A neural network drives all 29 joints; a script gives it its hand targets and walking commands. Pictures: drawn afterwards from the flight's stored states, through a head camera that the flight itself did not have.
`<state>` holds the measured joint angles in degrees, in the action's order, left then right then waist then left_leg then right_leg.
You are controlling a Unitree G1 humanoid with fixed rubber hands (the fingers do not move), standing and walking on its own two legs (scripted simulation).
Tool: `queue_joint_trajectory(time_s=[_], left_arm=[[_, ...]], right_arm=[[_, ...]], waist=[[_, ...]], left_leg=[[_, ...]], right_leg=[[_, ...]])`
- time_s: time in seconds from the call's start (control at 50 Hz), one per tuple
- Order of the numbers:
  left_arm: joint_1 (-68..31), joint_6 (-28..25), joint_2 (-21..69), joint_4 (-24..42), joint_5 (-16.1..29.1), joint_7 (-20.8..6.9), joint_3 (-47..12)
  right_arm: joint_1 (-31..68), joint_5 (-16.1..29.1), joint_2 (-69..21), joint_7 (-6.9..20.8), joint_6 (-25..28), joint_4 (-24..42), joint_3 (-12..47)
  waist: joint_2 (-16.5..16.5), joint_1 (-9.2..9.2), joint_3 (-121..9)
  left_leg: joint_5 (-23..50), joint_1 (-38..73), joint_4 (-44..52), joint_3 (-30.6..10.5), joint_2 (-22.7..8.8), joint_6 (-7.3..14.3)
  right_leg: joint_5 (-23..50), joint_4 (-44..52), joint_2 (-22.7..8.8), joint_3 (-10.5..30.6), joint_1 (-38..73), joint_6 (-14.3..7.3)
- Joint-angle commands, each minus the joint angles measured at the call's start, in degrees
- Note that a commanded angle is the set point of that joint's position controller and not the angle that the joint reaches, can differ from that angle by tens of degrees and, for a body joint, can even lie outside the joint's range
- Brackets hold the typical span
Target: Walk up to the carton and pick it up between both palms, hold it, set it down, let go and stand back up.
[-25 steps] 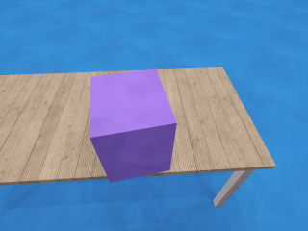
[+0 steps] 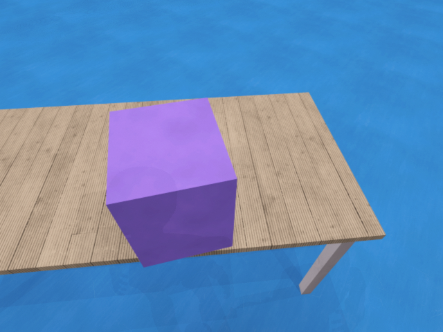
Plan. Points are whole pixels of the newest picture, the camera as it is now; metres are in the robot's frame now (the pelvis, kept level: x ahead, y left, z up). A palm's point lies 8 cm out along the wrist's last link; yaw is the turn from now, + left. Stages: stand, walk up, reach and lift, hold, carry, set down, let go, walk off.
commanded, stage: stand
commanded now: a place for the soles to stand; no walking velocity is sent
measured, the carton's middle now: (175, 183) +0.44 +0.11 -0.02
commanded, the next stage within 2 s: reach and lift in 0.42 s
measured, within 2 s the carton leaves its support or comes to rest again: neither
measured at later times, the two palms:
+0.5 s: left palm out of the picture +0.06 +0.24 -0.15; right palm out of the picture +0.01 -0.25 -0.15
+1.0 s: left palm out of the picture +0.07 +0.24 -0.11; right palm out of the picture +0.08 -0.21 -0.13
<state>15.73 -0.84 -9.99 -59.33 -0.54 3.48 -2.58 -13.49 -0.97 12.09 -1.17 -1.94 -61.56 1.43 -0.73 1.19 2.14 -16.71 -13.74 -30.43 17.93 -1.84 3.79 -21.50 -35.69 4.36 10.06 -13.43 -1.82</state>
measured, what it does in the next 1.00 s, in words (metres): shifts its weight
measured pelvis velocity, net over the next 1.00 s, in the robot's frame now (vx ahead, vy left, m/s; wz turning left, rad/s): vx -0.07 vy -0.02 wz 0.11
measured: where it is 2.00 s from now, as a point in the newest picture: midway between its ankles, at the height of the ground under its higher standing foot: outside the picture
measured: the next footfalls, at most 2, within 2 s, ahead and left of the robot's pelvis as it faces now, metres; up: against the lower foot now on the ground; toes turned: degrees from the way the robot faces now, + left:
none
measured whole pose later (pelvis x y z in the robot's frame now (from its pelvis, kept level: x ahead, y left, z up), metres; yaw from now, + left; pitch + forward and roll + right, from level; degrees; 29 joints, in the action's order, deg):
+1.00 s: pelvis -0.07 -0.02 -0.03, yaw +6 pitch -4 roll +0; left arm 4.9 32.4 -15.3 -21.5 -3.8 -0.7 -1.6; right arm -8.6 3.8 6.6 0.9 -10.2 -35.2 -2.0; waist -2.0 0.4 10.0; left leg -16.7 -24.2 -44.4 8.0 -1.8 3.5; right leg -22.0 -46.0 1.5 -3.0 -20.4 -2.7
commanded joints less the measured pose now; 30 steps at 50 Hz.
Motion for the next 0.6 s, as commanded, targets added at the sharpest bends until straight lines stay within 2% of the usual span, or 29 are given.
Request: queue_joint_trajectory(time_s=[0.0, 0.02, 0.04, 0.06, 0.1, 0.12, 0.14, 0.16, 0.18, 0.2, 0.22, 0.24, 0.26, 0.28, 0.3, 0.32, 0.34, 0.36, 0.38, 0.4, 0.42, 0.44, 0.46, 0.48, 0.5, 0.52, 0.54, 0.56, 0.58], left_arm=[[3.76, -0.79, -8.79, 2.91, 0.12, 0.62, 2.29], [3.82, -0.79, -7.79, 2.67, 0.27, 0.61, 2.06], [3.17, -0.95, -8.58, 2.67, -0.14, 0.54, 2.2], [3.27, -1.02, -8.1, 2.52, -0.03, 0.5, 1.99], [2.17, -1.07, -8.39, 2.45, -0.3, 0.1, 1.74], [2.59, -0.95, -7.65, 2.78, -0.15, -0.02, 1.74], [2.39, -0.72, -8.99, 2.23, 0.13, 0.25, 2.32], [2.01, -1.02, -8.85, 3.04, 0.08, 0.29, 1.94], [2.04, -0.86, -9.85, 2.92, 0.2, 0.28, 2.19], [2.04, -0.98, -10.83, 3.22, 0.45, 0.38, 2.6], [3.31, -1.04, -9.07, 2.74, 0.44, 0.26, 2.39], [2.35, -0.79, -8.85, 2.78, 0.43, 0.23, 2.24], [2.15, -0.89, -8.15, 3.05, 0.35, 0.15, 1.93], [1.13, -0.77, -8.67, 3.78, 0.17, 0.09, 2.19], [0.42, -0.63, -9.44, 4.01, 0.43, 0.11, 2.83], [0.33, -0.46, -9.6, 4.05, 0.64, 0.07, 2.89], [1.13, -0.43, -9.33, 4.13, 0.39, 0.05, 3.01], [0.15, -0.37, -10.05, 4.72, -0.09, 0.01, 3.04], [1.9, -0.49, -10.32, 4.43, 0.1, 0.24, 3.43], [1.74, -0.42, -9.87, 4.99, 0.4, 0.13, 3.22], [-46.37, 10.13, -13.19, 16.11, 1.98, -1.82, 0.71], [-38.0, 16.86, -15.07, 16.61, 0.49, -1.39, 1.02], [-35.35, 21.0, -13.31, 19.5, 1.08, -1.5, -0.36], [-34.09, 24.94, -12.58, 20.03, -1.03, -2.36, 1.26], [-32.02, 28.67, -14.15, 22.75, -2.6, -3.58, 2.65], [-31.27, 31.77, -14.34, 26.93, -3.0, -5.01, 3.72], [-28.19, 34.51, -12.41, 29.95, -4.52, -6.03, 4.81], [-24.41, 36.49, -13.53, 32.12, -5.32, -7.49, 6.88], [-20.43, 38.02, -12.36, 34.94, -5.69, -8.37, 7.53]], right_arm=[[-4.25, 0.32, 8.28, -0.57, 0.66, 2.05, -1.95], [-3.72, -0.17, 7.55, -0.33, 0.57, 2.16, -1.82], [-3.72, -0.42, 7.88, -0.37, 0.61, 1.65, -2.13], [-3.95, -0.1, 6.97, -0.2, 0.55, 2.03, -1.63], [-4.35, 0.23, 7.29, -0.05, 0.3, 1.7, -1.89], [-3.65, -0.09, 7.88, -0.16, 0.21, 2.46, -2.1], [-3.85, -0.08, 8.13, -0.04, 0.23, 1.78, -2.18], [-3.38, 0.15, 7.51, -0.12, 0.21, 2.22, -2.02], [-3.18, 0.01, 7.87, -0.01, 0.24, 1.92, -2.07], [-4.07, 0.08, 7.83, 0.03, 0.34, 1.32, -1.67], [-3.54, -0.03, 9.49, -0.07, 0.45, 2.03, -2.0], [-3.46, 0.27, 7.36, -0.28, 0.64, 2.23, -1.63], [-3.74, -0.25, 8.54, -0.25, 0.69, 1.66, -1.95], [-3.61, -0.07, 9.35, -0.35, 0.77, 1.88, -1.94], [-4.2, -0.2, 8.37, -0.36, 0.67, 1.77, -1.97], [-4.24, -0.07, 8.77, -0.09, 0.38, 2.0, -2.1], [-2.9, -0.35, 10.04, -0.21, 0.39, 2.55, -2.42], [-2.98, 0.0, 9.8, -0.56, 0.34, 2.34, -2.2], [-3.46, -0.05, 10.91, -0.45, 0.27, 2.46, -2.81], [-4.92, -0.23, 10.62, -0.33, 0.35, 2.66, -2.7], [38.46, -3.15, 8.54, 2.98, 5.05, 14.36, -5.78], [30.28, -2.85, 5.59, 5.18, 3.58, 10.9, -8.41], [28.18, -4.5, 6.13, 6.25, 2.08, 10.71, -8.82], [27.86, -5.35, 8.26, 6.03, 0.49, 12.2, -9.69], [25.09, -3.43, 9.2, 5.23, -0.7, 16.3, -9.13], [21.09, -1.67, 9.1, 4.61, -2.44, 17.08, -7.83], [17.91, 1.52, 8.99, 4.14, -3.83, 17.76, -6.37], [15.85, 5.57, 10.06, 3.69, -4.28, 18.25, -5.93], [11.75, 8.89, 9.99, 2.95, -5.12, 19.0, -3.01]], waist=[[-0.31, -0.4, -1.11], [-0.99, 0.21, -1.59], [0.31, 0.0, -0.7], [-3.2, 0.15, -0.2], [-3.98, 0.82, -0.3], [-2.95, 0.93, -0.48], [-3.62, 0.34, -0.14], [-2.07, 0.47, 1.35], [-1.91, 0.52, -0.49], [-2.77, 0.62, -1.66], [-0.51, -0.52, -2.21], [-2.78, 0.48, -1.62], [-3.11, -0.21, -0.87], [-1.32, 0.05, -1.2], [-3.62, 0.29, -1.03], [-2.2, 0.92, -2.59], [1.66, 0.27, -0.64], [0.85, 0.24, -0.31], [-0.31, 0.28, -2.62], [0.68, 0.67, -3.32], [-4.75, -1.41, -0.62], [-2.85, 0.28, 5.47], [-4.69, 0.34, 3.42], [-5.03, -0.3, -3.52], [-4.8, 0.54, -9.75], [-4.48, 0.51, -17.57], [-0.91, 0.5, -22.45], [2.06, 1.17, -27.04], [3.68, 1.81, -30.49]], left_leg=[[8.24, 10.41, 5.06, -12.35, -9.52, 2.24], [8.14, 11.94, 4.23, -11.59, -8.11, 1.69], [10.9, 11.36, 3.39, -11.44, -7.66, 0.56], [9.84, 10.67, 2.43, -11.82, -7.62, 0.52], [7.28, 10.65, 2.65, -11.36, -7.34, 0.55], [5.87, 12.46, 3.36, -11.56, -7.35, 0.71], [5.26, 11.37, 2.97, -11.6, -7.33, 0.66], [6.86, 10.88, 4.0, -12.08, -6.58, -0.06], [6.5, 12.1, 3.69, -11.9, -7.33, 0.69], [7.21, 12.68, 4.4, -11.67, -7.77, 0.86], [8.24, 12.19, 4.33, -12.35, -8.23, 0.89], [9.2, 12.24, 3.94, -11.47, -8.28, 0.77], [9.13, 11.52, 4.04, -11.39, -8.74, 1.0], [10.33, 11.66, 4.74, -11.52, -8.75, 1.61], [8.87, 11.06, 5.36, -12.92, -9.89, 2.21], [5.99, 12.38, 5.68, -12.59, -10.36, 2.57], [4.95, 10.6, 7.18, -14.4, -11.52, 2.79], [5.08, 11.34, 7.76, -14.36, -12.72, 3.57], [4.2, 11.66, 8.06, -15.18, -14.18, 4.43], [3.8, 11.68, 8.79, -15.6, -14.44, 4.29], [1.11, -10.59, -5.84, -13.88, -2.99, -1.37], [-2.45, -11.33, -6.23, -14.77, -2.87, -2.37], [-3.24, -7.43, -7.24, -15.55, -4.0, -2.06], [-1.57, -1.77, -11.71, -13.6, -2.74, -2.21], [1.72, 2.28, -14.15, -13.25, -2.52, -3.17], [5.19, 3.79, -16.44, -13.69, -2.83, -4.04], [11.2, 6.53, -17.9, -13.8, -3.12, -5.07], [15.15, 8.99, -21.48, -14.84, -3.17, -5.48], [18.83, 10.85, -20.8, -15.57, -3.63, -6.33]], right_leg=[[20.4, 5.76, -6.82, 5.38, -9.39, -2.05], [19.12, 7.52, -7.65, 7.99, -11.16, -2.81], [21.48, 7.99, -8.67, 9.75, -10.36, -2.41], [23.7, 8.09, -8.53, 9.93, -11.32, -2.26], [21.2, 8.08, -7.94, 9.73, -11.16, -2.66], [16.87, 8.5, -7.43, 9.29, -12.87, -2.79], [17.49, 8.88, -7.55, 9.14, -12.15, -2.33], [18.2, 9.81, -8.48, 10.82, -12.67, -2.12], [19.64, 9.87, -8.36, 11.25, -12.07, -1.99], [19.9, 8.42, -7.28, 9.78, -12.08, -2.82], [20.19, 7.28, -7.15, 8.95, -9.9, -2.28], [20.86, 7.0, -6.54, 8.19, -10.98, -2.22], [20.1, 7.14, -6.37, 7.32, -10.33, -2.38], [19.82, 6.32, -6.36, 7.45, -10.74, -3.22], [18.34, 5.91, -6.42, 7.16, -12.07, -2.42], [17.05, 5.11, -5.65, 6.76, -11.84, -2.93], [15.12, 3.88, -4.97, 5.87, -12.02, -2.6], [14.62, 2.97, -4.62, 3.68, -12.8, -2.58], [12.46, 2.33, -4.84, 3.32, -11.49, -1.58], [12.7, 2.36, -4.73, 2.76, -10.26, -1.51], [1.61, -0.26, -7.22, -9.43, -18.74, -1.95], [-4.3, 0.47, -6.24, -10.61, -23.95, -2.2], [-3.88, -0.17, -6.78, -10.85, -23.08, -2.55], [1.1, -1.69, -8.54, -8.71, -23.74, -1.37], [10.71, -2.11, -9.83, -7.22, -22.6, -0.29], [22.11, -5.87, -9.72, -7.29, -19.55, 0.07], [31.57, -8.0, -8.59, -7.32, -18.91, 0.37], [35.57, -11.44, -8.0, -7.46, -17.75, 0.64], [37.82, -10.6, -7.03, -9.38, -16.12, 0.97]])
